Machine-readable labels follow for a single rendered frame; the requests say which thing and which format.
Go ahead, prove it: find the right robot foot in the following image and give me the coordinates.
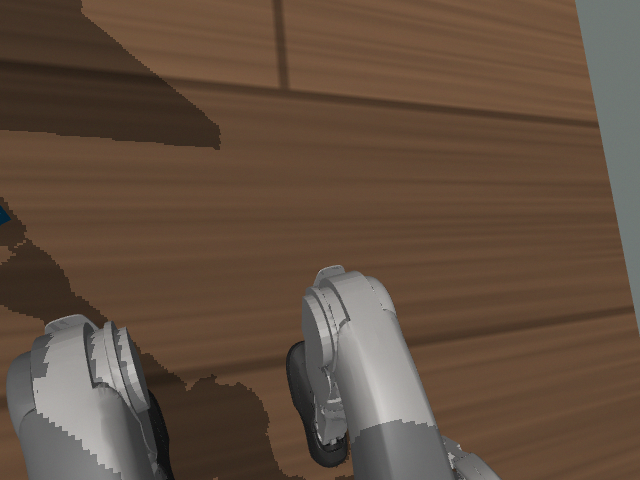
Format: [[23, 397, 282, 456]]
[[286, 341, 347, 468]]

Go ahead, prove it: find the right robot hand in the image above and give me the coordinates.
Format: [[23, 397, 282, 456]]
[[441, 435, 502, 480]]

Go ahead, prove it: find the left robot foot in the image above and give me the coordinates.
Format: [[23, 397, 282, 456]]
[[147, 388, 175, 480]]

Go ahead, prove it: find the small box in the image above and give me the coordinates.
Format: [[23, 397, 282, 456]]
[[0, 205, 11, 225]]

